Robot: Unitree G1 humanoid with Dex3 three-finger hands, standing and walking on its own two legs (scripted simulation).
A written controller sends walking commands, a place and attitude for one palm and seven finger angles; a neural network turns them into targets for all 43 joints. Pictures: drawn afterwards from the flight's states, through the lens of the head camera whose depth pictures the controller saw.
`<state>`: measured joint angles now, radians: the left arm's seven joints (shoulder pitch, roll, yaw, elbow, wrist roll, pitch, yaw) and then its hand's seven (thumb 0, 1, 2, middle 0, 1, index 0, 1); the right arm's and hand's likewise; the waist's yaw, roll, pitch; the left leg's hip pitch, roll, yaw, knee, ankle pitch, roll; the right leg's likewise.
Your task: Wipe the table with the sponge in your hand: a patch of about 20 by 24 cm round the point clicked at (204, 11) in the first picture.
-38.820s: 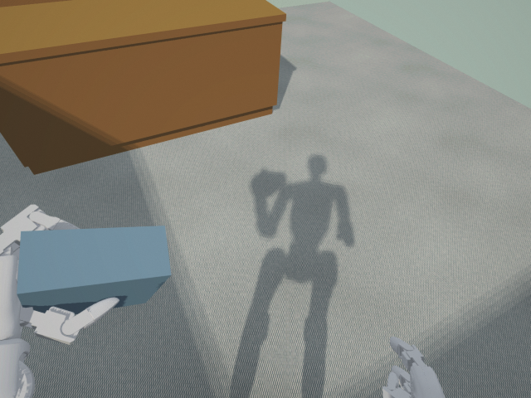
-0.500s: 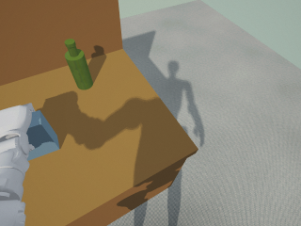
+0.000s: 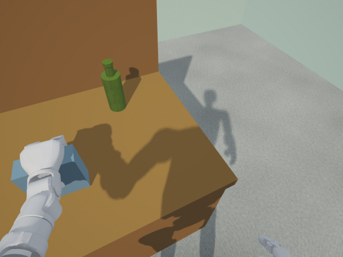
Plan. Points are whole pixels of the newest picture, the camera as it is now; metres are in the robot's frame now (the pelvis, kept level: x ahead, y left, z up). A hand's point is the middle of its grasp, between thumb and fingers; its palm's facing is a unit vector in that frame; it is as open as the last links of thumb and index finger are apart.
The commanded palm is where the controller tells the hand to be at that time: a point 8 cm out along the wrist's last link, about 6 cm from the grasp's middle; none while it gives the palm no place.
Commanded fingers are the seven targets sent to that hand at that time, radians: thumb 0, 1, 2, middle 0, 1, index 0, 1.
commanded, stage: wipe back along the first lane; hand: left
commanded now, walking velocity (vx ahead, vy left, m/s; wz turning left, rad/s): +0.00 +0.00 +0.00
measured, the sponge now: (58, 178) +0.31 +0.34 -0.06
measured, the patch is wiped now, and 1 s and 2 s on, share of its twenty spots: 1.00 1.00 1.00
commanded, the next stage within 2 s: lift the sponge slowly off the table in 0.92 s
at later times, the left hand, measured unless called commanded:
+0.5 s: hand (56, 181) +0.28 +0.31 +0.00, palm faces -0.06 -0.03 -1.00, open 10.1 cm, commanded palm +0.23 +0.28 +0.02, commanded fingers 0.00 0.10 1.30 -1.20 -1.60 -1.20 -1.60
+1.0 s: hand (59, 203) +0.23 +0.28 +0.00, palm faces -0.04 -0.04 -1.00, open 10.1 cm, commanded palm +0.19 +0.26 +0.02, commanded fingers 0.00 0.10 1.30 -1.20 -1.60 -1.20 -1.60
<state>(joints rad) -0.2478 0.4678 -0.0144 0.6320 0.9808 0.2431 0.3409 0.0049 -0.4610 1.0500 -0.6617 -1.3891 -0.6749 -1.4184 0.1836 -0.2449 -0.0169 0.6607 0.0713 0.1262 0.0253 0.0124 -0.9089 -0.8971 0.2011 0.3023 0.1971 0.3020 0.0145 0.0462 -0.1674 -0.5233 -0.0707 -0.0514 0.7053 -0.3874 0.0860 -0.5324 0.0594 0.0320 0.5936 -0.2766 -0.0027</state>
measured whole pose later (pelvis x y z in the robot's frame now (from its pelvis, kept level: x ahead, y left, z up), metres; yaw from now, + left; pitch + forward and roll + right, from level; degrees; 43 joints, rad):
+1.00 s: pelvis +0.00 -0.02 +0.01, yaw +0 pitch +7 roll -2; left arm 0.15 0.37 -0.07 0.27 0.98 0.33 0.36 0.02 -0.46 1.04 -0.65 -1.41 -0.68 -1.42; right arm 0.09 -0.24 -0.01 0.66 0.07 0.09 -0.01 0.02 -0.91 -0.90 0.20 0.30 0.20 0.30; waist 0.06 0.06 -0.15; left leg -0.38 -0.06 -0.05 0.63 -0.37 0.06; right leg -0.41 0.07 0.04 0.57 -0.28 -0.02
